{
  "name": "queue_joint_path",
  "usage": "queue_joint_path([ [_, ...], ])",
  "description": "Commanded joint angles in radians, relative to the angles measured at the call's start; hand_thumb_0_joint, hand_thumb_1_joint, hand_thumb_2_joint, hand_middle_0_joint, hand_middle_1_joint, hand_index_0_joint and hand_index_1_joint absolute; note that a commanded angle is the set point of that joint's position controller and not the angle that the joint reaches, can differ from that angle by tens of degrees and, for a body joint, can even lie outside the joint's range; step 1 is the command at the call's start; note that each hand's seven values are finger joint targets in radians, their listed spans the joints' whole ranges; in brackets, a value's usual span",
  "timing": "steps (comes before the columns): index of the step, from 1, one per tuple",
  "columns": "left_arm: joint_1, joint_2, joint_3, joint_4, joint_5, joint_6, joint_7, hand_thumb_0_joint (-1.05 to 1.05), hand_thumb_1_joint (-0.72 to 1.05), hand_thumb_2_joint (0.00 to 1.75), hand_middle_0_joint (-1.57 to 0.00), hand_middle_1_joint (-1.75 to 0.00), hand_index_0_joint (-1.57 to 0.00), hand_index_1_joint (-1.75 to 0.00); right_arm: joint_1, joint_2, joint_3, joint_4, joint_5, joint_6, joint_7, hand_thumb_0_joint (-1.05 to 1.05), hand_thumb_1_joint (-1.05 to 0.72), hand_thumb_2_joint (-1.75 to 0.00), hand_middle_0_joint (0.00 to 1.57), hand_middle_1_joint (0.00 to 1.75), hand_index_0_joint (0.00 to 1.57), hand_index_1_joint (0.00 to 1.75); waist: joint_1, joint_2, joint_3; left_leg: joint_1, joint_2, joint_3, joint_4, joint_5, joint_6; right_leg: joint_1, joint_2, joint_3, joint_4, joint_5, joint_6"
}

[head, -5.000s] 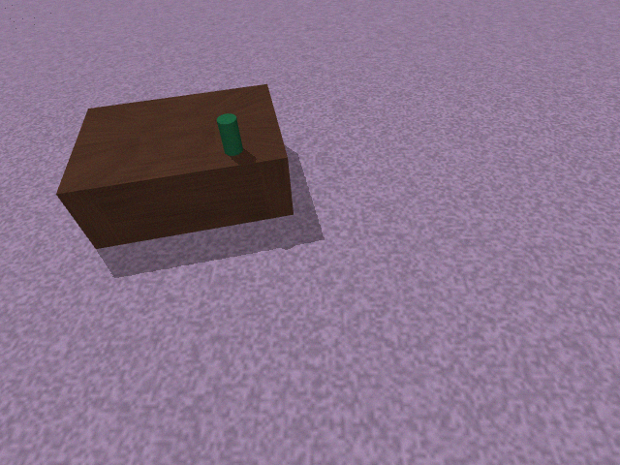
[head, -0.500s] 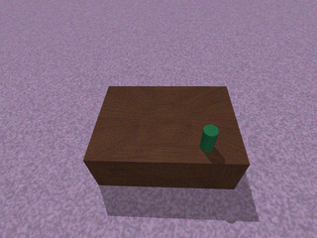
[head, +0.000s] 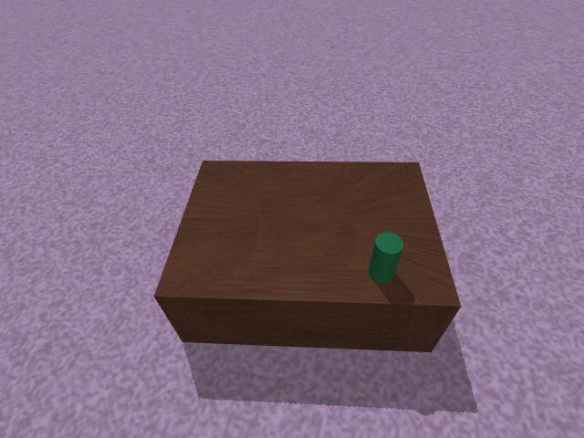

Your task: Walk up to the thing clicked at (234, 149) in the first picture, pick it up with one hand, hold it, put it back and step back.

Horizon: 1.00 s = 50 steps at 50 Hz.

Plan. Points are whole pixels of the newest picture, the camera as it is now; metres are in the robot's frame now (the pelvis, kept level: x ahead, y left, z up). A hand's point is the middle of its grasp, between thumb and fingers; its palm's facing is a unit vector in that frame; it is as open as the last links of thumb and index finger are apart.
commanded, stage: stand
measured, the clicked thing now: (385, 258) +0.67 -0.23 -0.38
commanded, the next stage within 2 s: none
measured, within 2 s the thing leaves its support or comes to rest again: neither
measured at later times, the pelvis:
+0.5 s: pelvis +0.00 +0.00 +0.00, yaw +1 degrees
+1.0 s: pelvis +0.01 +0.00 +0.00, yaw +1 degrees
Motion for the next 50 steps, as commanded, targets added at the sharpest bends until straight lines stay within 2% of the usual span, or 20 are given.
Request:
queue_joint_path([
  [1, -0.038, 0.215, 0.038, -0.059, -0.002, -0.022, 0.017, 0.0, 0.9, 0.9, -0.2, -0.3, -0.2, -0.3, -0.057, -0.209, -0.04, -0.061, 0.004, -0.018, -0.008, 0.0, -0.9, -0.9, 0.2, 0.3, 0.2, 0.3, 0.003, 0.008, -0.085, 0.076, 0.102, -0.094, -0.04, 0.07, 0.025, -0.078, -0.107, 0.069, -0.068, 0.116, -0.038],
  [5, -0.044, 0.225, 0.04, -0.06, -0.002, -0.022, 0.017, 0.0, 0.9, 0.9, -0.2, -0.3, -0.2, -0.3, -0.04, -0.2, -0.038, -0.058, 0.001, -0.017, -0.006, 0.0, -0.9, -0.9, 0.2, 0.3, 0.2, 0.3, -0.002, -0.02, -0.077, 0.062, 0.104, -0.102, -0.049, 0.071, 0.025, -0.079, -0.105, 0.065, -0.067, 0.094, -0.039],
  [6, -0.03, 0.218, 0.038, -0.06, -0.002, -0.023, 0.016, 0.0, 0.9, 0.9, -0.2, -0.3, -0.2, -0.3, -0.047, -0.211, -0.041, -0.057, 0.003, -0.018, -0.006, 0.0, -0.9, -0.9, 0.2, 0.3, 0.2, 0.3, 0.006, -0.005, -0.08, 0.076, 0.107, -0.101, -0.042, 0.071, 0.03, -0.084, -0.109, 0.07, -0.072, 0.099, -0.04],
  [14, -0.027, 0.221, 0.038, -0.066, -0.004, -0.024, 0.016, 0.0, 0.9, 0.9, -0.2, -0.3, -0.2, -0.3, -0.033, -0.209, -0.038, -0.057, 0.003, -0.021, -0.006, 0.0, -0.9, -0.9, 0.2, 0.3, 0.2, 0.3, 0.004, -0.009, -0.085, 0.079, 0.11, -0.112, -0.04, 0.115, 0.027, -0.079, -0.107, 0.063, -0.067, 0.119, -0.04],
  [18, -0.024, 0.218, 0.037, -0.067, -0.001, -0.02, 0.015, 0.0, 0.9, 0.9, -0.2, -0.3, -0.2, -0.3, -0.026, -0.213, -0.04, -0.056, 0.001, -0.018, -0.007, 0.0, -0.9, -0.9, 0.2, 0.3, 0.2, 0.3, 0.001, 0.0, -0.067, 0.055, 0.101, -0.107, -0.049, 0.023, 0.025, -0.094, -0.108, 0.067, -0.077, 0.065, -0.042],
  [20, -0.023, 0.22, 0.038, -0.067, -0.001, -0.02, 0.015, 0.0, 0.9, 0.9, -0.2, -0.3, -0.2, -0.3, -0.02, -0.21, -0.04, -0.055, 0.0, -0.017, -0.006, 0.0, -0.9, -0.9, 0.2, 0.3, 0.2, 0.3, 0.003, -0.003, -0.079, 0.053, 0.104, -0.11, -0.047, 0.022, 0.033, -0.079, -0.113, 0.07, -0.074, 0.069, -0.045],
  [21, -0.025, 0.223, 0.038, -0.065, -0.004, -0.02, 0.015, 0.0, 0.9, 0.9, -0.2, -0.3, -0.2, -0.3, -0.02, -0.206, -0.037, -0.055, 0.001, -0.017, -0.005, 0.0, -0.9, -0.9, 0.2, 0.3, 0.2, 0.3, 0.0, -0.009, -0.058, 0.043, 0.101, -0.113, -0.057, 0.029, 0.027, -0.09, -0.107, 0.065, -0.07, 0.061, -0.043],
  [22, -0.014, 0.221, 0.038, -0.066, -0.002, -0.022, 0.014, 0.0, 0.9, 0.9, -0.2, -0.3, -0.2, -0.3, -0.016, -0.211, -0.039, -0.054, 0.001, -0.018, -0.005, 0.0, -0.9, -0.9, 0.2, 0.3, 0.2, 0.3, 0.004, 0.002, -0.075, 0.056, 0.104, -0.113, -0.049, 0.031, 0.033, -0.082, -0.111, 0.069, -0.075, 0.067, -0.043],
  [25, -0.016, 0.221, 0.037, -0.069, -0.002, -0.023, 0.014, 0.0, 0.9, 0.9, -0.2, -0.3, -0.2, -0.3, -0.021, -0.209, -0.038, -0.058, 0.003, -0.022, -0.006, 0.0, -0.9, -0.9, 0.2, 0.3, 0.2, 0.3, 0.007, -0.005, -0.085, 0.069, 0.108, -0.115, -0.041, 0.106, 0.032, -0.077, -0.113, 0.063, -0.062, 0.116, -0.043],
  [33, -0.009, 0.224, 0.037, -0.067, -0.002, -0.022, 0.016, 0.0, 0.9, 0.9, -0.2, -0.3, -0.2, -0.3, -0.007, -0.208, -0.036, -0.059, 0.002, -0.02, -0.008, 0.0, -0.9, -0.9, 0.2, 0.3, 0.2, 0.3, 0.002, -0.004, -0.077, 0.07, 0.105, -0.11, -0.035, 0.109, 0.032, -0.076, -0.116, 0.064, -0.063, 0.128, -0.043],
  [37, -0.006, 0.22, 0.033, -0.069, -0.003, -0.024, 0.016, 0.0, 0.9, 0.9, -0.2, -0.3, -0.2, -0.3, -0.018, -0.212, -0.038, -0.061, 0.002, -0.02, -0.007, 0.0, -0.9, -0.9, 0.2, 0.3, 0.2, 0.3, 0.009, -0.009, -0.082, 0.076, 0.109, -0.114, -0.03, 0.145, 0.033, -0.074, -0.114, 0.058, -0.062, 0.14, -0.038],
  [42, -0.006, 0.219, 0.034, -0.07, -0.002, -0.022, 0.016, 0.0, 0.9, 0.9, -0.2, -0.3, -0.2, -0.3, -0.014, -0.211, -0.037, -0.062, 0.002, -0.018, -0.008, 0.0, -0.9, -0.9, 0.2, 0.3, 0.2, 0.3, 0.006, 0.008, -0.077, 0.059, 0.104, -0.115, -0.04, 0.099, 0.031, -0.069, -0.114, 0.056, -0.069, 0.116, -0.038],
  [44, -0.009, 0.219, 0.035, -0.07, -0.001, -0.024, 0.017, 0.0, 0.9, 0.9, -0.2, -0.3, -0.2, -0.3, -0.015, -0.21, -0.039, -0.063, 0.004, -0.02, -0.007, 0.0, -0.9, -0.9, 0.2, 0.3, 0.2, 0.3, 0.005, -0.005, -0.09, 0.071, 0.107, -0.115, -0.031, 0.137, 0.033, -0.059, -0.117, 0.057, -0.063, 0.137, -0.04],
  [47, -0.007, 0.225, 0.036, -0.071, -0.001, -0.023, 0.016, 0.0, 0.9, 0.9, -0.2, -0.3, -0.2, -0.3, -0.011, -0.208, -0.037, -0.063, 0.002, -0.02, -0.008, 0.0, -0.9, -0.9, 0.2, 0.3, 0.2, 0.3, 0.005, -0.004, -0.084, 0.064, 0.103, -0.115, -0.038, 0.126, 0.031, -0.062, -0.116, 0.054, -0.067, 0.125, -0.039],
  [50, -0.004, 0.22, 0.034, -0.071, -0.002, -0.025, 0.018, 0.0, 0.9, 0.9, -0.2, -0.3, -0.2, -0.3, -0.019, -0.211, -0.039, -0.067, 0.004, -0.02, -0.008, 0.0, -0.9, -0.9, 0.2, 0.3, 0.2, 0.3, 0.009, -0.01, -0.098, 0.084, 0.109, -0.116, -0.019, 0.197, 0.035, -0.048, -0.118, 0.047, -0.053, 0.185, -0.039],
])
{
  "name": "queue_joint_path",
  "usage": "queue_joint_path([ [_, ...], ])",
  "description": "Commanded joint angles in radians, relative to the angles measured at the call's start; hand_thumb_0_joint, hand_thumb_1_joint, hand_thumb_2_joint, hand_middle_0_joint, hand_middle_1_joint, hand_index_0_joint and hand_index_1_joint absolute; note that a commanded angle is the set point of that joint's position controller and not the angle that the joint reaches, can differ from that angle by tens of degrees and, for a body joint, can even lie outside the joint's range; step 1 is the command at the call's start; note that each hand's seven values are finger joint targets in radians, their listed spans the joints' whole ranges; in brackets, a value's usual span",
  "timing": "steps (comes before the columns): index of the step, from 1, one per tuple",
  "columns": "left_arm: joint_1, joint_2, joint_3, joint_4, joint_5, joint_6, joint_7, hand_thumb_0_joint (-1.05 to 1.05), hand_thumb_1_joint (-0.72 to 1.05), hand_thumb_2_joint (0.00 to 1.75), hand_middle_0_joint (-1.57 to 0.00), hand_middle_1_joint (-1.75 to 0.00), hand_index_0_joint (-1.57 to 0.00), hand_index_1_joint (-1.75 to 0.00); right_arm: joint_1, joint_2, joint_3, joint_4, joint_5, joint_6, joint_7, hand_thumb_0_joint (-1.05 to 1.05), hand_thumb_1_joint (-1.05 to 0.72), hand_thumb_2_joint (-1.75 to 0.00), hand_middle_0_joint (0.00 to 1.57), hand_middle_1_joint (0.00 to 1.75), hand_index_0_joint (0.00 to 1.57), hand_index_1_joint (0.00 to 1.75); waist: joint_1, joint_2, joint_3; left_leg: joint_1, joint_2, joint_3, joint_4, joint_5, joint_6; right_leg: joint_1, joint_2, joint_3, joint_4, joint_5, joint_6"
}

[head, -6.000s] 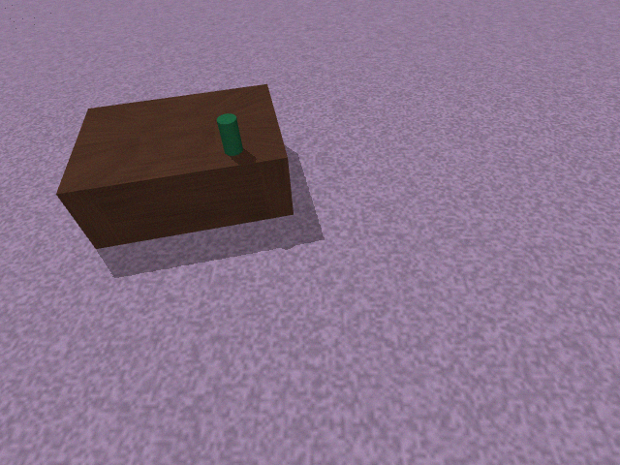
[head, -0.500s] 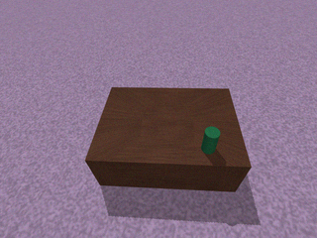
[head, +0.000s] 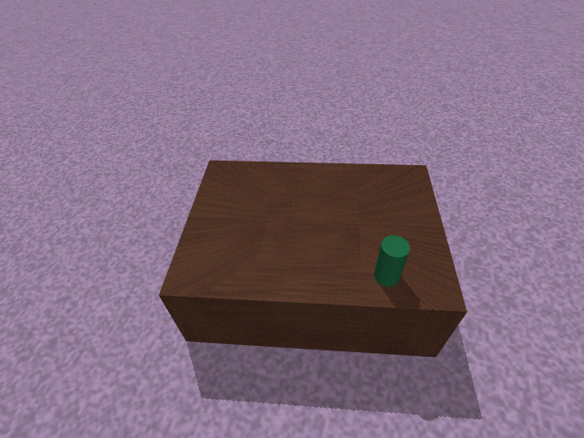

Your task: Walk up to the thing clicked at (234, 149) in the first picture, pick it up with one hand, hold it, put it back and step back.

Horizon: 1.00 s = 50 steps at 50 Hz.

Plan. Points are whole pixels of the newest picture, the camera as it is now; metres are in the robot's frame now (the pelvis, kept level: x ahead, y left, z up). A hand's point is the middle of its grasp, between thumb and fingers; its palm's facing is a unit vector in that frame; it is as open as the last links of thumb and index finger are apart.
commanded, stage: stand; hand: right
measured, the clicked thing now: (390, 261) +0.66 -0.25 -0.38
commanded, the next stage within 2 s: walk up in 1.34 s
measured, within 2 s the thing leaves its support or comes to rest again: neither
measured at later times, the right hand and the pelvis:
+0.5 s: hand out of the picture +0.07 -0.25 -0.16, palm faces -0.02 +0.94 -0.34, open 7.4 cm; pelvis +0.00 +0.00 +0.00, yaw +0 degrees
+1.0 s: hand out of the picture +0.08 -0.25 -0.16, palm faces -0.03 +0.94 -0.34, open 7.4 cm; pelvis +0.01 +0.00 +0.00, yaw +1 degrees
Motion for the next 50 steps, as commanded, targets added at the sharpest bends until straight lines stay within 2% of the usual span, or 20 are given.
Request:
queue_joint_path([
  [1, -0.035, 0.212, 0.038, -0.057, -0.004, -0.026, 0.019, 0.0, 0.9, 0.9, -0.2, -0.3, -0.2, -0.3, -0.046, -0.211, -0.042, -0.062, 0.006, -0.019, -0.01, 0.0, -0.9, -0.9, 0.2, 0.3, 0.2, 0.3, 0.003, 0.001, -0.088, 0.085, 0.116, -0.094, -0.02, 0.192, 0.03, -0.051, -0.111, 0.069, -0.053, 0.193, -0.041],
  [11, -0.035, 0.214, 0.04, -0.056, -0.003, -0.021, 0.019, 0.0, 0.9, 0.9, -0.2, -0.3, -0.2, -0.3, -0.043, -0.21, -0.042, -0.064, 0.005, -0.017, -0.012, 0.0, -0.9, -0.9, 0.2, 0.3, 0.2, 0.3, 0.001, 0.002, -0.07, 0.073, 0.114, -0.097, -0.035, 0.132, 0.028, -0.058, -0.109, 0.067, -0.058, 0.139, -0.043],
  [16, -0.03, 0.214, 0.039, -0.059, -0.001, -0.023, 0.019, 0.0, 0.9, 0.9, -0.2, -0.3, -0.2, -0.3, -0.055, -0.21, -0.044, -0.067, 0.005, -0.018, -0.012, 0.0, -0.9, -0.9, 0.2, 0.3, 0.2, 0.3, 0.007, -0.009, -0.072, 0.081, 0.117, -0.102, -0.032, 0.156, 0.03, -0.061, -0.107, 0.061, -0.056, 0.147, -0.04],
  [19, -0.031, 0.21, 0.039, -0.058, -0.002, -0.021, 0.019, 0.0, 0.9, 0.9, -0.2, -0.3, -0.2, -0.3, -0.052, -0.212, -0.045, -0.065, 0.005, -0.016, -0.012, 0.0, -0.9, -0.9, 0.2, 0.3, 0.2, 0.3, 0.006, -0.003, -0.058, 0.074, 0.111, -0.1, -0.036, 0.112, 0.03, -0.071, -0.107, 0.062, -0.064, 0.113, -0.042],
  [26, -0.034, 0.214, 0.04, -0.06, -0.003, -0.023, 0.019, 0.0, 0.9, 0.9, -0.2, -0.3, -0.2, -0.3, -0.043, -0.208, -0.045, -0.063, 0.004, -0.018, -0.009, 0.0, -0.9, -0.9, 0.2, 0.3, 0.2, 0.3, 0.0, -0.009, -0.063, 0.067, 0.113, -0.107, -0.038, 0.124, 0.027, -0.063, -0.108, 0.065, -0.061, 0.113, -0.044],
  [28, -0.029, 0.215, 0.041, -0.059, -0.005, -0.022, 0.019, 0.0, 0.9, 0.9, -0.2, -0.3, -0.2, -0.3, -0.04, -0.209, -0.044, -0.062, 0.005, -0.016, -0.009, 0.0, -0.9, -0.9, 0.2, 0.3, 0.2, 0.3, 0.0, 0.002, -0.057, 0.061, 0.107, -0.107, -0.041, 0.096, 0.027, -0.066, -0.107, 0.066, -0.066, 0.102, -0.044],
  [31, -0.023, 0.213, 0.037, -0.06, -0.003, -0.025, 0.019, 0.0, 0.9, 0.9, -0.2, -0.3, -0.2, -0.3, -0.047, -0.209, -0.044, -0.063, 0.006, -0.015, -0.009, 0.0, -0.9, -0.9, 0.2, 0.3, 0.2, 0.3, 0.004, -0.015, -0.063, 0.073, 0.111, -0.107, -0.03, 0.142, 0.028, -0.066, -0.107, 0.061, -0.062, 0.132, -0.042],
  [34, -0.029, 0.215, 0.04, -0.062, -0.003, -0.024, 0.019, 0.0, 0.9, 0.9, -0.2, -0.3, -0.2, -0.3, -0.03, -0.206, -0.042, -0.062, 0.004, -0.016, -0.01, 0.0, -0.9, -0.9, 0.2, 0.3, 0.2, 0.3, -0.002, -0.004, -0.071, 0.064, 0.105, -0.1, -0.031, 0.125, 0.026, -0.053, -0.11, 0.066, -0.062, 0.138, -0.044],
  [38, -0.022, 0.216, 0.04, -0.06, -0.005, -0.024, 0.021, 0.0, 0.9, 0.9, -0.2, -0.3, -0.2, -0.3, -0.043, -0.21, -0.043, -0.065, 0.006, -0.015, -0.012, 0.0, -0.9, -0.9, 0.2, 0.3, 0.2, 0.3, 0.005, -0.002, -0.076, 0.077, 0.113, -0.105, -0.024, 0.18, 0.027, -0.051, -0.108, 0.057, -0.049, 0.171, -0.042],
  [40, -0.027, 0.212, 0.039, -0.06, -0.003, -0.024, 0.021, 0.0, 0.9, 0.9, -0.2, -0.3, -0.2, -0.3, -0.034, -0.21, -0.043, -0.067, 0.006, -0.014, -0.013, 0.0, -0.9, -0.9, 0.2, 0.3, 0.2, 0.3, 0.001, -0.005, -0.072, 0.072, 0.112, -0.1, -0.019, 0.157, 0.032, -0.048, -0.112, 0.064, -0.056, 0.164, -0.044],
  [45, -0.029, 0.211, 0.039, -0.061, -0.006, -0.023, 0.021, 0.0, 0.9, 0.9, -0.2, -0.3, -0.2, -0.3, -0.033, -0.209, -0.04, -0.067, 0.006, -0.015, -0.013, 0.0, -0.9, -0.9, 0.2, 0.3, 0.2, 0.3, 0.002, 0.002, -0.069, 0.069, 0.111, -0.099, -0.016, 0.19, 0.029, -0.039, -0.115, 0.064, -0.055, 0.192, -0.043],
  [49, -0.024, 0.215, 0.039, -0.06, -0.004, -0.023, 0.021, 0.0, 0.9, 0.9, -0.2, -0.3, -0.2, -0.3, -0.034, -0.207, -0.039, -0.069, 0.005, -0.015, -0.012, 0.0, -0.9, -0.9, 0.2, 0.3, 0.2, 0.3, 0.002, -0.003, -0.064, 0.065, 0.113, -0.106, -0.021, 0.168, 0.028, -0.039, -0.111, 0.06, -0.058, 0.164, -0.04],
  [50, -0.025, 0.214, 0.041, -0.062, -0.003, -0.024, 0.022, 0.0, 0.9, 0.9, -0.2, -0.3, -0.2, -0.3, -0.037, -0.211, -0.042, -0.071, 0.006, -0.014, -0.012, 0.0, -0.9, -0.9, 0.2, 0.3, 0.2, 0.3, 0.004, -0.009, -0.086, 0.077, 0.115, -0.103, -0.01, 0.189, 0.031, -0.031, -0.113, 0.057, -0.053, 0.193, -0.041],
])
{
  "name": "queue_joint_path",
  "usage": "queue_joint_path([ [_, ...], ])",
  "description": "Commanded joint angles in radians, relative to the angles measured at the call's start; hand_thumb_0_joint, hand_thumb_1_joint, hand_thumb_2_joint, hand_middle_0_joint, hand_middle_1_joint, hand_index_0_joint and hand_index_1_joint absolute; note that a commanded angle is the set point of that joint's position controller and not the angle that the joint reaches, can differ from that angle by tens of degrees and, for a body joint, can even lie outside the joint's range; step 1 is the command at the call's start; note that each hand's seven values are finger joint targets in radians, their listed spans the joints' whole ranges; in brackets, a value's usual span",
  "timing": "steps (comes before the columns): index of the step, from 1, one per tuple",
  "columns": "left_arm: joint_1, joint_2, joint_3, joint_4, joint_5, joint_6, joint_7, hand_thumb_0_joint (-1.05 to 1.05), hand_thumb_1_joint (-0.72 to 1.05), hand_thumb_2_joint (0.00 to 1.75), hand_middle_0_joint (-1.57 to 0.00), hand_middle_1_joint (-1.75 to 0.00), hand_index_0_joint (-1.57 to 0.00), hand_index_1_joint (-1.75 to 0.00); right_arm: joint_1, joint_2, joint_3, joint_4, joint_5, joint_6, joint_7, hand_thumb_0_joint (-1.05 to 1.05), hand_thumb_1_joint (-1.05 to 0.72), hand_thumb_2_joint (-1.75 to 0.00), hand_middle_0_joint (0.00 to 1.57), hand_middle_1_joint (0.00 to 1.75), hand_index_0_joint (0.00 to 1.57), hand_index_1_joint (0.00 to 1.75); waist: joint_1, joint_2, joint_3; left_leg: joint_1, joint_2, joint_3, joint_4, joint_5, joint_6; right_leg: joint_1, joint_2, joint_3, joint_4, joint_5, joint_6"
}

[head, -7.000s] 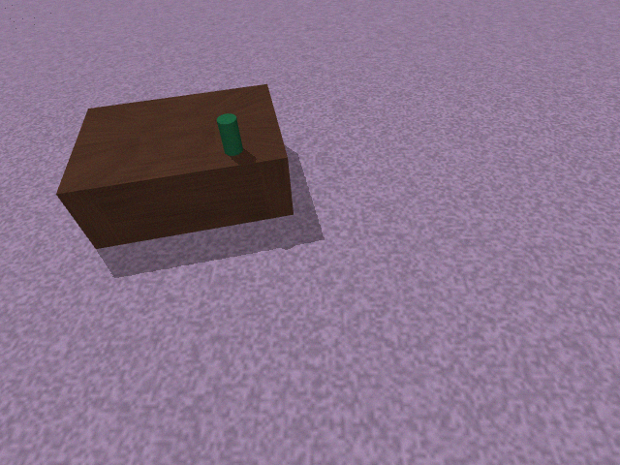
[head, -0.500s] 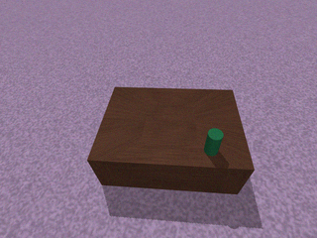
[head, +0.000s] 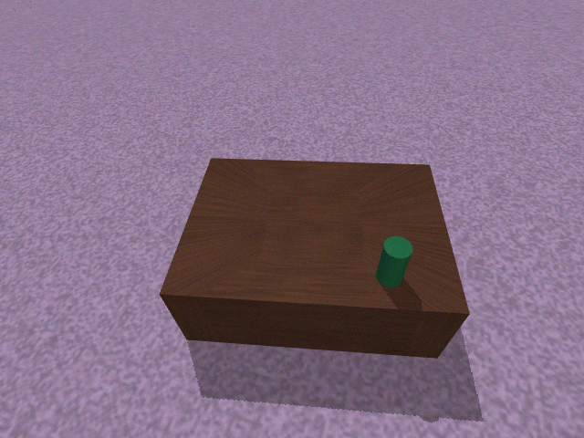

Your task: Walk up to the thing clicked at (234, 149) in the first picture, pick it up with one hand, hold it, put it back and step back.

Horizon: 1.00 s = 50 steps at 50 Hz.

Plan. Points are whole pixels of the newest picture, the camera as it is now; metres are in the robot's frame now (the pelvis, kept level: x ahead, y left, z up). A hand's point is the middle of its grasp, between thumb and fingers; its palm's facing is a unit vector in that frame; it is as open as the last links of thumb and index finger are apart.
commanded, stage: stand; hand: right
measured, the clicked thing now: (393, 262) +0.65 -0.25 -0.38
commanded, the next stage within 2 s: walk up in 0.34 s
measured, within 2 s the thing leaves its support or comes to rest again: neither
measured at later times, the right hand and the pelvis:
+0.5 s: hand out of the picture +0.07 -0.28 -0.16, palm faces +0.05 +0.94 -0.34, open 7.4 cm; pelvis +0.02 -0.01 -0.01, yaw -3 degrees
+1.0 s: hand (475, 389) +0.25 -0.28 -0.17, palm faces -0.03 +0.94 -0.34, open 7.4 cm; pelvis +0.16 -0.01 -0.03, yaw -4 degrees
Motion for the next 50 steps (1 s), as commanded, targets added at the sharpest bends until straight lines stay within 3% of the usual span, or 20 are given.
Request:
queue_joint_path([
  [1, -0.027, 0.215, 0.041, -0.053, -0.002, -0.024, 0.02, 0.0, 0.9, 0.9, -0.2, -0.3, -0.2, -0.3, -0.034, -0.213, -0.044, -0.062, 0.005, -0.016, -0.01, 0.0, -0.9, -0.9, 0.2, 0.3, 0.2, 0.3, 0.004, -0.004, -0.099, 0.081, 0.116, -0.091, -0.013, 0.222, 0.035, -0.035, -0.116, 0.07, -0.045, 0.229, -0.04],
  [16, -0.025, 0.213, 0.041, -0.055, -0.002, -0.022, 0.018, 0.0, 0.9, 0.9, -0.2, -0.3, -0.2, -0.3, -0.043, -0.216, -0.047, -0.064, 0.004, -0.018, -0.011, 0.0, -0.9, -0.9, 0.2, 0.3, 0.2, 0.3, 0.006, -0.003, -0.085, 0.084, 0.115, -0.093, -0.023, 0.204, 0.034, -0.049, -0.112, 0.066, -0.051, 0.189, -0.043],
  [17, 0.031, 0.275, 0.078, -0.111, 0.006, -0.031, 0.0, 0.0, 0.9, 0.9, -0.2, -0.3, -0.2, -0.3, 0.032, -0.277, -0.093, -0.117, -0.016, -0.026, 0.006, 0.0, -0.9, -0.9, 0.2, 0.3, 0.2, 0.3, -0.006, 0.011, -0.168, 0.137, 0.055, -0.056, 0.055, -0.236, 0.078, -0.04, -0.038, 0.056, 0.033, -0.144, -0.081],
  [19, 0.018, 0.26, 0.085, -0.123, 0.021, -0.03, -0.01, 0.0, 0.9, 0.9, -0.2, -0.3, -0.2, -0.3, 0.071, -0.288, -0.11, -0.115, -0.023, -0.021, 0.013, 0.0, -0.9, -0.9, 0.2, 0.3, 0.2, 0.3, -0.025, 0.063, -0.041, 0.109, 0.11, -0.154, -0.012, -0.535, 0.114, -0.265, -0.03, 0.05, 0.11, -0.365, -0.092],
  [21, -0.032, 0.22, 0.084, -0.16, 0.022, -0.028, -0.021, 0.0, 0.9, 0.9, -0.2, -0.3, -0.2, -0.3, 0.111, -0.322, -0.132, -0.129, -0.024, -0.018, 0.019, 0.0, -0.9, -0.9, 0.2, 0.3, 0.2, 0.3, -0.063, 0.168, 0.071, 0.079, 0.276, -0.335, -0.174, -0.608, 0.211, -0.42, 0.03, -0.041, 0.374, -0.277, -0.056],
  [22, -0.029, 0.237, 0.091, -0.175, 0.028, -0.029, -0.02, 0.0, 0.9, 0.9, -0.2, -0.3, -0.2, -0.3, 0.108, -0.353, -0.144, -0.145, -0.027, -0.023, 0.02, 0.0, -0.9, -0.9, 0.2, 0.3, 0.2, 0.3, -0.067, 0.159, 0.114, 0.053, 0.355, -0.405, -0.206, -0.527, 0.278, -0.475, -0.01, 0.012, 0.475, -0.319, -0.054],
  [23, -0.007, 0.233, 0.091, -0.185, 0.02, -0.034, -0.023, 0.0, 0.9, 0.9, -0.2, -0.3, -0.2, -0.3, 0.091, -0.354, -0.148, -0.16, -0.029, -0.029, 0.019, 0.0, -0.9, -0.9, 0.2, 0.3, 0.2, 0.3, -0.044, 0.132, 0.118, 0.084, 0.372, -0.398, -0.188, -0.434, 0.295, -0.491, -0.048, 0.057, 0.449, -0.325, -0.066],
  [26, 0.075, 0.214, 0.092, -0.178, 0.011, -0.055, -0.037, 0.0, 0.9, 0.9, -0.2, -0.3, -0.2, -0.3, 0.042, -0.304, -0.134, -0.212, -0.033, -0.029, 0.029, 0.0, -0.9, -0.9, 0.2, 0.3, 0.2, 0.3, 0.004, 0.15, 0.074, 0.019, 0.26, -0.221, -0.088, -0.297, 0.227, -0.316, -0.046, 0.042, 0.261, -0.239, -0.071],
  [28, 0.302, 0.23, 0.11, -0.107, 0.012, -0.07, -0.023, 0.0, 0.9, 0.9, -0.2, -0.3, -0.2, -0.3, -0.084, -0.25, -0.122, -0.271, -0.021, -0.016, 0.039, 0.0, -0.9, -0.9, 0.2, 0.3, 0.2, 0.3, 0.129, 0.055, -0.036, -0.104, 0.121, -0.018, 0.207, -0.154, 0.141, 0.028, 0.016, -0.015, 0.037, 0.014, -0.054],
  [29, 0.416, 0.313, 0.146, -0.072, 0.016, -0.074, -0.005, 0.0, 0.9, 0.9, -0.2, -0.3, -0.2, -0.3, -0.081, -0.178, -0.1, -0.293, -0.015, -0.011, 0.042, 0.0, -0.9, -0.9, 0.2, 0.3, 0.2, 0.3, 0.183, -0.199, -0.041, -0.29, 0.013, 0.061, 0.513, -0.276, 0.08, 0.163, -0.096, 0.215, -0.057, -0.015, -0.041],
  [30, 0.375, 0.398, 0.165, -0.112, 0.02, -0.077, 0.01, 0.0, 0.9, 0.9, -0.2, -0.3, -0.2, -0.3, -0.028, -0.142, -0.089, -0.309, -0.018, 0.005, 0.04, 0.0, -0.9, -0.9, 0.2, 0.3, 0.2, 0.3, 0.138, -0.273, -0.007, -0.494, -0.087, -0.039, 0.67, -0.406, 0.032, 0.165, -0.252, 0.558, -0.163, -0.195, -0.069],
  [31, 0.266, 0.415, 0.166, -0.164, 0.022, -0.07, 0.009, 0.0, 0.9, 0.9, -0.2, -0.3, -0.2, -0.3, 0.02, -0.222, -0.113, -0.288, -0.014, 0.015, 0.033, 0.0, -0.9, -0.9, 0.2, 0.3, 0.2, 0.3, 0.098, -0.119, 0.013, -0.445, -0.039, -0.143, 0.703, -0.36, 0.031, 0.058, -0.324, 0.637, -0.194, -0.412, -0.14],
  [32, 0.204, 0.41, 0.162, -0.206, 0.023, -0.073, 0.007, 0.0, 0.9, 0.9, -0.2, -0.3, -0.2, -0.3, 0.045, -0.248, -0.118, -0.277, -0.014, 0.011, 0.034, 0.0, -0.9, -0.9, 0.2, 0.3, 0.2, 0.3, 0.069, -0.112, 0.08, -0.462, 0.006, -0.138, 0.723, -0.325, 0.035, 0.022, -0.336, 0.602, -0.16, -0.334, -0.208],
  [33, 0.172, 0.363, 0.152, -0.219, 0.01, -0.08, 0.007, 0.0, 0.9, 0.9, -0.2, -0.3, -0.2, -0.3, 0.049, -0.247, -0.113, -0.262, -0.009, 0.007, 0.036, 0.0, -0.9, -0.9, 0.2, 0.3, 0.2, 0.3, 0.054, -0.099, 0.11, -0.502, 0.023, -0.169, 0.741, -0.279, 0.038, 0.054, -0.295, 0.498, -0.137, -0.154, -0.222],
  [35, 0.165, 0.288, 0.133, -0.229, -0.013, -0.087, 0.014, 0.0, 0.9, 0.9, -0.2, -0.3, -0.2, -0.3, 0.122, -0.232, -0.107, -0.243, -0.002, 0.008, 0.041, 0.0, -0.9, -0.9, 0.2, 0.3, 0.2, 0.3, 0.015, -0.102, 0.081, -0.461, 0.031, -0.178, 0.707, -0.189, 0.035, 0.084, -0.197, 0.281, -0.07, 0.19, -0.17],
  [38, 0.238, 0.273, 0.126, -0.235, -0.016, -0.09, 0.02, 0.0, 0.9, 0.9, -0.2, -0.3, -0.2, -0.3, 0.11, -0.207, -0.105, -0.28, -0.007, 0.016, 0.051, 0.0, -0.9, -0.9, 0.2, 0.3, 0.2, 0.3, 0.038, -0.104, 0.07, -0.425, -0.001, -0.15, 0.622, -0.148, 0.027, 0.092, -0.168, 0.156, 0.001, 0.544, -0.17],
  [46, 0.228, 0.304, 0.124, -0.305, -0.003, -0.081, 0.034, 0.0, 0.9, 0.9, -0.2, -0.3, -0.2, -0.3, 0.016, -0.196, -0.115, -0.369, -0.024, 0.012, 0.072, 0.0, -0.9, -0.9, 0.2, 0.3, 0.2, 0.3, 0.055, -0.118, 0.063, -0.278, 0.043, -0.06, 0.331, -0.024, 0.05, -0.008, -0.178, 0.072, 0.093, 0.514, -0.191],
  [48, 0.196, 0.305, 0.113, -0.317, -0.011, -0.077, 0.041, 0.0, 0.9, 0.9, -0.2, -0.3, -0.2, -0.3, 0.082, -0.197, -0.122, -0.352, -0.028, 0.005, 0.063, 0.0, -0.9, -0.9, 0.2, 0.3, 0.2, 0.3, 0.012, -0.09, 0.026, -0.117, 0.026, -0.038, 0.262, 0.039, 0.08, -0.097, -0.165, 0.054, 0.215, 0.538, -0.178],
  [49, 0.189, 0.288, 0.109, -0.331, -0.01, -0.075, 0.042, 0.0, 0.9, 0.9, -0.2, -0.3, -0.2, -0.3, 0.189, -0.228, -0.134, -0.327, -0.027, -0.003, 0.056, 0.0, -0.9, -0.9, 0.2, 0.3, 0.2, 0.3, -0.049, -0.017, -0.048, 0.054, 0.006, -0.042, 0.197, 0.124, 0.113, -0.139, -0.121, 0.035, 0.406, 0.514, -0.147],
  [50, 0.234, 0.234, 0.09, -0.338, -0.02, -0.077, 0.042, 0.0, 0.9, 0.9, -0.2, -0.3, -0.2, -0.3, 0.286, -0.292, -0.16, -0.312, -0.032, -0.008, 0.042, 0.0, -0.9, -0.9, 0.2, 0.3, 0.2, 0.3, -0.093, 0.141, -0.108, 0.186, 0.059, -0.118, 0.171, 0.234, 0.158, -0.238, -0.041, 0.007, 0.635, 0.359, -0.096],
])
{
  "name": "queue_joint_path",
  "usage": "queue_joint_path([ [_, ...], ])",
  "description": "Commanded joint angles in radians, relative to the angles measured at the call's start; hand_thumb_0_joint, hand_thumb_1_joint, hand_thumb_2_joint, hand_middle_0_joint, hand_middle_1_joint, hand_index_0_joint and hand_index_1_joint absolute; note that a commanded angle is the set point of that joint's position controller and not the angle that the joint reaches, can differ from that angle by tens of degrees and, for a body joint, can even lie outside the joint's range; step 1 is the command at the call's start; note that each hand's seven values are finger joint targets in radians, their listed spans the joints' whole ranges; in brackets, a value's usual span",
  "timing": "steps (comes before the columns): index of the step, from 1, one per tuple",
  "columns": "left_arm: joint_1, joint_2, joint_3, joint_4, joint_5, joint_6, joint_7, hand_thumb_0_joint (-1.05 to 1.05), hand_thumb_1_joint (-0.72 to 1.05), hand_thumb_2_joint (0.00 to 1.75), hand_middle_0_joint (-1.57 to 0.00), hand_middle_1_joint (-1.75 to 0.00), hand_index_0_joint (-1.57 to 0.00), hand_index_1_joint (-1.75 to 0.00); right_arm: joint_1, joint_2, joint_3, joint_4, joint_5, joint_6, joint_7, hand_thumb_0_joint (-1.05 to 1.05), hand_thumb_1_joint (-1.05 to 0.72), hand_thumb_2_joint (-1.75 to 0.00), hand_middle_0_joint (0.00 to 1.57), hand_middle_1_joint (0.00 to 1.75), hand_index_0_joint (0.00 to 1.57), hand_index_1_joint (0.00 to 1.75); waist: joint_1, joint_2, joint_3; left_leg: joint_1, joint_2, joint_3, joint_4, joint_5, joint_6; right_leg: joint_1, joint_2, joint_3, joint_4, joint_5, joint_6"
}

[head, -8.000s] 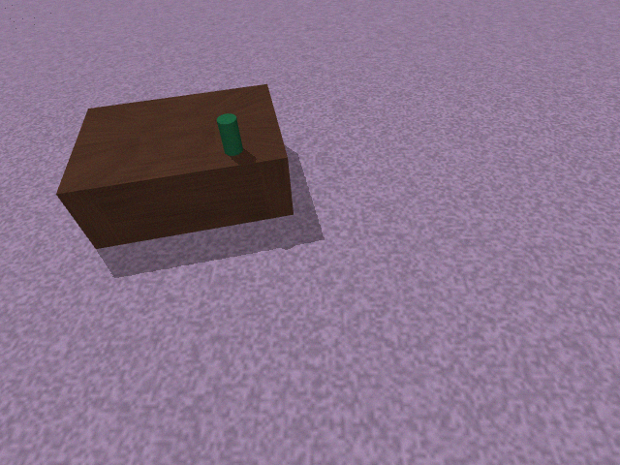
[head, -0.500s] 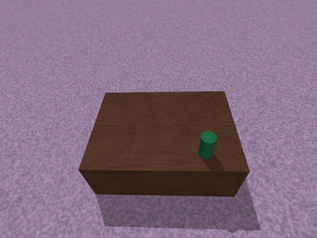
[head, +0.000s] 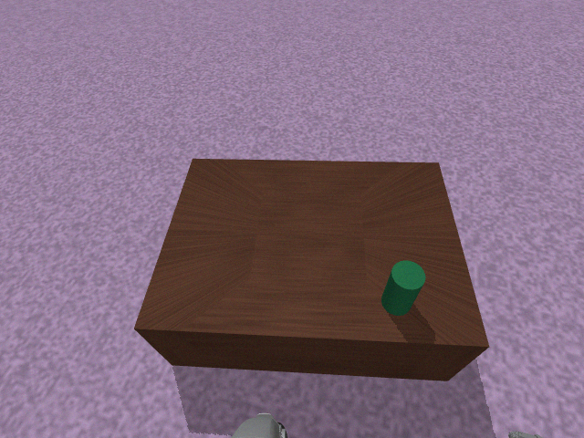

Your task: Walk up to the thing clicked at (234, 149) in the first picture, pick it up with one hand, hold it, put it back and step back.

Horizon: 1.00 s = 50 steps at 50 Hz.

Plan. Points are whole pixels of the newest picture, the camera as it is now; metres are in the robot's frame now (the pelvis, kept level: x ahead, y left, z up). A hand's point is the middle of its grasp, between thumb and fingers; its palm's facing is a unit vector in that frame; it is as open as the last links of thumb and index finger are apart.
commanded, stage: walk up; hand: right
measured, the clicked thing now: (401, 289) +0.51 -0.21 -0.35
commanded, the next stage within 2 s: stand in 2.00 s
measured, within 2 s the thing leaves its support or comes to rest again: neither
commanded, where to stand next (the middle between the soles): +0.10 +0.02 m, yaw -2 degrees
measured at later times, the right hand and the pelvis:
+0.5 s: hand out of the picture +0.14 -0.25 -0.16, palm faces +0.06 +0.94 -0.33, open 7.4 cm; pelvis +0.05 +0.01 +0.00, yaw -5 degrees
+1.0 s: hand out of the picture +0.10 -0.24 -0.13, palm faces +0.00 +0.91 -0.42, open 7.4 cm; pelvis +0.02 +0.03 +0.01, yaw -2 degrees
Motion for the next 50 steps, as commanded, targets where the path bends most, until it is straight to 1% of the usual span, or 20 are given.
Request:
queue_joint_path([
  [1, 0.084, 0.122, 0.029, -0.1, -0.033, -0.022, 0.03, 0.0, 0.9, 0.9, -0.2, -0.3, -0.2, -0.3, 0.229, -0.309, -0.105, -0.062, -0.007, -0.044, -0.042, 0.0, -0.9, -0.9, 0.2, 0.3, 0.2, 0.3, -0.111, 0.309, -0.271, 0.563, 0.269, -0.375, -0.17, 0.392, 0.185, -0.459, 0.069, 0.011, 0.641, 0.008, -0.028],
  [2, 0.111, 0.186, 0.045, -0.071, -0.036, -0.005, 0.043, 0.0, 0.9, 0.9, -0.2, -0.3, -0.2, -0.3, 0.199, -0.309, -0.1, -0.076, 0.033, -0.042, -0.05, 0.0, -0.9, -0.9, 0.2, 0.3, 0.2, 0.3, -0.097, 0.181, -0.307, 0.496, 0.346, -0.55, -0.278, 0.247, 0.281, -0.441, 0.09, 0.098, 0.746, -0.144, -0.056],
  [3, 0.087, 0.216, 0.038, -0.058, -0.026, 0.004, 0.047, 0.0, 0.9, 0.9, -0.2, -0.3, -0.2, -0.3, 0.137, -0.306, -0.105, -0.09, 0.045, -0.037, -0.054, 0.0, -0.9, -0.9, 0.2, 0.3, 0.2, 0.3, -0.075, 0.149, -0.233, 0.357, 0.359, -0.533, -0.33, 0.059, 0.289, -0.445, 0.038, 0.127, 0.799, -0.123, -0.066],
  [5, 0.079, 0.227, 0.041, -0.055, -0.028, 0.007, 0.03, 0.0, 0.9, 0.9, -0.2, -0.3, -0.2, -0.3, 0.025, -0.232, -0.076, -0.137, 0.041, -0.03, -0.061, 0.0, -0.9, -0.9, 0.2, 0.3, 0.2, 0.3, -0.036, 0.082, -0.147, 0.211, 0.256, -0.307, -0.347, -0.068, 0.194, -0.427, -0.004, 0.159, 0.743, -0.019, -0.068],
  [9, 0.088, 0.163, 0.033, -0.015, -0.018, 0.02, 0.016, 0.0, 0.9, 0.9, -0.2, -0.3, -0.2, -0.3, 0.003, -0.199, -0.053, -0.134, 0.03, -0.044, -0.067, 0.0, -0.9, -0.9, 0.2, 0.3, 0.2, 0.3, -0.023, 0.053, -0.131, 0.168, 0.184, -0.123, -0.301, 0.037, 0.175, -0.375, -0.02, 0.113, 0.481, 0.045, -0.029],
  [15, 0.019, 0.166, 0.047, -0.045, -0.01, 0.025, 0.03, 0.0, 0.9, 0.9, -0.2, -0.3, -0.2, -0.3, 0.006, -0.224, -0.052, -0.152, 0.03, -0.026, -0.071, 0.0, -0.9, -0.9, 0.2, 0.3, 0.2, 0.3, -0.034, 0.132, -0.175, 0.205, 0.24, -0.112, -0.156, 0.482, 0.216, -0.342, -0.021, 0.024, 0.278, 0.059, -0.014],
  [18, 0.05, 0.172, 0.061, -0.035, 0.0, 0.041, 0.025, 0.0, 0.9, 0.9, -0.2, -0.3, -0.2, -0.3, -0.044, -0.225, -0.053, -0.177, 0.039, -0.002, -0.073, 0.0, -0.9, -0.9, 0.2, 0.3, 0.2, 0.3, 0.0, 0.079, -0.198, 0.097, 0.221, -0.12, -0.098, 0.257, 0.171, -0.239, -0.005, 0.003, 0.178, 0.152, -0.042],
  [20, 0.043, 0.193, 0.069, -0.046, 0.013, 0.039, 0.023, 0.0, 0.9, 0.9, -0.2, -0.3, -0.2, -0.3, -0.067, -0.2, -0.044, -0.178, 0.05, 0.009, -0.074, 0.0, -0.9, -0.9, 0.2, 0.3, 0.2, 0.3, 0.017, 0.018, -0.196, 0.036, 0.173, -0.101, -0.029, 0.065, 0.099, -0.207, -0.038, 0.053, 0.076, 0.242, -0.081],
  [22, -0.034, 0.295, 0.089, -0.091, 0.022, 0.025, 0.023, 0.0, 0.9, 0.9, -0.2, -0.3, -0.2, -0.3, -0.028, -0.135, -0.025, -0.171, 0.058, 0.02, -0.074, 0.0, -0.9, -0.9, 0.2, 0.3, 0.2, 0.3, -0.007, -0.281, -0.117, -0.098, -0.084, 0.023, 0.307, -0.376, -0.013, -0.276, -0.365, 0.535, -0.167, 0.4, -0.234],
  [23, -0.074, 0.327, 0.086, -0.111, 0.023, 0.023, 0.026, 0.0, 0.9, 0.9, -0.2, -0.3, -0.2, -0.3, -0.039, -0.174, -0.041, -0.159, 0.049, 0.032, -0.089, 0.0, -0.9, -0.9, 0.2, 0.3, 0.2, 0.3, 0.012, -0.253, -0.11, -0.044, -0.095, -0.094, 0.505, -0.527, -0.009, -0.392, -0.45, 0.601, -0.172, 0.498, -0.355],
  [24, -0.088, 0.304, 0.087, -0.112, 0.02, 0.023, 0.027, 0.0, 0.9, 0.9, -0.2, -0.3, -0.2, -0.3, -0.01, -0.198, -0.047, -0.147, 0.047, 0.033, -0.093, 0.0, -0.9, -0.9, 0.2, 0.3, 0.2, 0.3, -0.002, -0.219, -0.095, -0.04, -0.078, -0.129, 0.575, -0.506, -0.014, -0.406, -0.437, 0.582, -0.147, 0.571, -0.366],
  [27, -0.161, 0.227, 0.074, -0.122, 0.011, 0.026, 0.031, 0.0, 0.9, 0.9, -0.2, -0.3, -0.2, -0.3, 0.063, -0.18, -0.043, -0.095, 0.069, 0.02, -0.091, 0.0, -0.9, -0.9, 0.2, 0.3, 0.2, 0.3, -0.038, -0.176, -0.176, -0.058, -0.132, -0.147, 0.597, -0.394, -0.023, -0.277, -0.264, 0.27, -0.051, 0.653, -0.246],
  [33, -0.121, 0.212, 0.076, -0.113, 0.034, 0.046, 0.017, 0.0, 0.9, 0.9, -0.2, -0.3, -0.2, -0.3, 0.043, -0.172, -0.014, -0.074, 0.046, -0.028, -0.096, 0.0, -0.9, -0.9, 0.2, 0.3, 0.2, 0.3, 0.038, -0.289, -0.257, -0.031, -0.076, -0.011, 0.11, -0.419, -0.055, -0.026, -0.22, 0.212, 0.016, 0.472, -0.229],
  [36, -0.155, 0.227, 0.072, -0.105, 0.006, 0.071, 0.002, 0.0, 0.9, 0.9, -0.2, -0.3, -0.2, -0.3, 0.103, -0.16, -0.015, -0.024, 0.027, -0.056, -0.107, 0.0, -0.9, -0.9, 0.2, 0.3, 0.2, 0.3, -0.013, -0.258, -0.223, 0.21, -0.092, 0.032, -0.217, -0.118, -0.034, -0.207, -0.197, 0.162, 0.135, 0.538, -0.17],
  [38, -0.185, 0.134, 0.043, -0.12, -0.008, 0.077, -0.002, 0.0, 0.9, 0.9, -0.2, -0.3, -0.2, -0.3, 0.082, -0.243, -0.032, -0.026, 0.005, -0.075, -0.114, 0.0, -0.9, -0.9, 0.2, 0.3, 0.2, 0.3, -0.009, -0.015, -0.193, 0.31, 0.13, -0.333, -0.255, -0.004, 0.06, -0.445, -0.099, 0.099, 0.278, 0.335, -0.06],
  [39, -0.225, 0.145, 0.049, -0.104, -0.008, 0.083, 0.003, 0.0, 0.9, 0.9, -0.2, -0.3, -0.2, -0.3, 0.018, -0.322, -0.038, -0.041, 0.009, -0.078, -0.111, 0.0, -0.9, -0.9, 0.2, 0.3, 0.2, 0.3, -0.018, 0.107, -0.134, 0.143, 0.305, -0.516, -0.29, -0.009, 0.185, -0.444, -0.032, 0.055, 0.302, -0.038, -0.023],
  [40, -0.273, 0.205, 0.068, -0.093, 0.002, 0.083, 0.007, 0.0, 0.9, 0.9, -0.2, -0.3, -0.2, -0.3, -0.024, -0.339, -0.045, -0.04, 0.019, -0.078, -0.109, 0.0, -0.9, -0.9, 0.2, 0.3, 0.2, 0.3, -0.036, 0.1, -0.084, 0.015, 0.343, -0.524, -0.292, -0.008, 0.255, -0.356, -0.068, 0.11, 0.376, -0.095, -0.026],
  [43, -0.218, 0.152, 0.055, -0.049, -0.015, 0.06, -0.014, 0.0, 0.9, 0.9, -0.2, -0.3, -0.2, -0.3, -0.064, -0.232, -0.004, -0.032, 0.019, -0.086, -0.108, 0.0, -0.9, -0.9, 0.2, 0.3, 0.2, 0.3, 0.021, 0.142, -0.101, 0.15, 0.137, -0.195, -0.149, 0.224, 0.115, -0.319, -0.06, 0.071, 0.133, 0.083, -0.051],
  [47, -0.2, 0.204, 0.056, 0.011, -0.001, 0.033, -0.003, 0.0, 0.9, 0.9, -0.2, -0.3, -0.2, -0.3, -0.008, -0.189, 0.008, -0.01, 0.051, -0.067, -0.102, 0.0, -0.9, -0.9, 0.2, 0.3, 0.2, 0.3, -0.009, 0.044, -0.226, 0.124, 0.029, -0.097, -0.017, 0.199, 0.003, -0.073, -0.123, 0.141, -0.008, 0.58, -0.099],
  [50, -0.289, 0.181, 0.03, 0.012, -0.008, 0.043, -0.015, 0.0, 0.9, 0.9, -0.2, -0.3, -0.2, -0.3, -0.013, -0.19, 0.006, 0.029, 0.03, -0.058, -0.097, 0.0, -0.9, -0.9, 0.2, 0.3, 0.2, 0.3, -0.038, 0.008, -0.15, 0.147, 0.044, -0.164, -0.228, -0.291, 0.025, -0.26, -0.129, 0.146, -0.052, 0.156, -0.081],
])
